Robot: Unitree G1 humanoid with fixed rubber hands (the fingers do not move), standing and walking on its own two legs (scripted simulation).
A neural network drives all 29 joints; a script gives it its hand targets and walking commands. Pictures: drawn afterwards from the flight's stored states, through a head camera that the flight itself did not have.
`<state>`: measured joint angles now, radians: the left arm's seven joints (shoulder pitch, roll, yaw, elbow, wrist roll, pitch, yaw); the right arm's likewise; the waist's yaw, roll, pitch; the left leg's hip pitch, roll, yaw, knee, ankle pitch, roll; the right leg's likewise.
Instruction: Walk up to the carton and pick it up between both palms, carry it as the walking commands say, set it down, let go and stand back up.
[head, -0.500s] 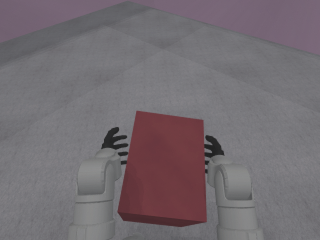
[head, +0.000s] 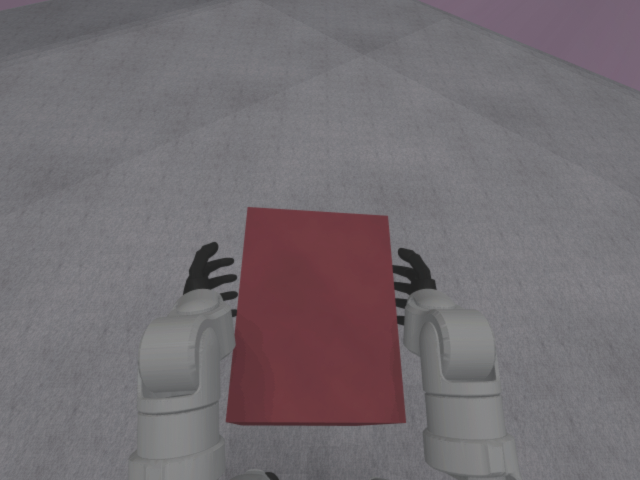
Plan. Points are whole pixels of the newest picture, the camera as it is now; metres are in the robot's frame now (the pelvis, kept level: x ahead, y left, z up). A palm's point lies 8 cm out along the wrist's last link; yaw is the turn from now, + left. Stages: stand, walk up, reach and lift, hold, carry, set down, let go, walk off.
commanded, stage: carry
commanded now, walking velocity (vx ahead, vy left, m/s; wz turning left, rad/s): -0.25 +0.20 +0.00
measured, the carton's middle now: (308, 329) +0.32 +0.04 -0.01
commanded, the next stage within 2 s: none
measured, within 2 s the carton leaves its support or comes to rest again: neither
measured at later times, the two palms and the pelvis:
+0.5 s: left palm out of the picture +0.11 +0.27 +0.07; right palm out of the picture +0.09 +0.03 +0.08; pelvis -0.21 +0.16 +0.00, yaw -1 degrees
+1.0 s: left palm out of the picture -0.09 +0.37 +0.10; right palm out of the picture -0.13 +0.12 +0.09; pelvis -0.42 +0.28 +0.01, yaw +0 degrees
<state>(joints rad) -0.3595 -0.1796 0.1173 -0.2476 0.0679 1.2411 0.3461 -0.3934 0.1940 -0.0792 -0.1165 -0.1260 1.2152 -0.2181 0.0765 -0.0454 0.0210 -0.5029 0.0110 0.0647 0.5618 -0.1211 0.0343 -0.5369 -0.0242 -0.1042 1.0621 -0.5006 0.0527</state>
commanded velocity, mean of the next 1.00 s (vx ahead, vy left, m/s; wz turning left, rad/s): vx -0.23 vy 0.18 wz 0.00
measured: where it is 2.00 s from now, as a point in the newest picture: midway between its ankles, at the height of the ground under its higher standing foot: outside the picture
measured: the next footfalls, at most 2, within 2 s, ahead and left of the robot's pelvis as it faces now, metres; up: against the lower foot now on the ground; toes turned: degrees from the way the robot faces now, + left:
right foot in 0.08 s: -0.03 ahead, -0.06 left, +0.00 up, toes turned -8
left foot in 0.44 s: -0.15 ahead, +0.31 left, +0.00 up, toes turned +5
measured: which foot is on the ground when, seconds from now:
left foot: down 0.00-0.10, up 0.12-0.42, down 0.44-0.74, up 0.76-1.00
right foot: up 0.00-0.06, down 0.08-0.42, up 0.44-0.72, down 0.74-1.00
